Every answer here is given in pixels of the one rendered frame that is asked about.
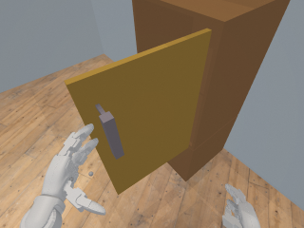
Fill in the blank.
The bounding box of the robot left hand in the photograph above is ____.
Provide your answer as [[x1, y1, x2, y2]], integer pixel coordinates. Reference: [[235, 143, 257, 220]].
[[41, 123, 106, 216]]

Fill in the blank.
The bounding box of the cupboard door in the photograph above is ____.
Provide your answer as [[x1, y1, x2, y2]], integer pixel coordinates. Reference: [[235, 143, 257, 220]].
[[64, 28, 212, 195]]

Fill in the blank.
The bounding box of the robot right hand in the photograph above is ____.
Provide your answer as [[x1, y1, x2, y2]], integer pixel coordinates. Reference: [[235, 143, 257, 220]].
[[222, 183, 261, 228]]

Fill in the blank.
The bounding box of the left robot forearm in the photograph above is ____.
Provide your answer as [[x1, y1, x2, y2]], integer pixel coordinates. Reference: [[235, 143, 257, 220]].
[[19, 194, 66, 228]]

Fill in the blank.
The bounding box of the handle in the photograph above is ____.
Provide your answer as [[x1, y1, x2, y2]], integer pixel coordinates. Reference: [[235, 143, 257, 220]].
[[95, 104, 124, 160]]

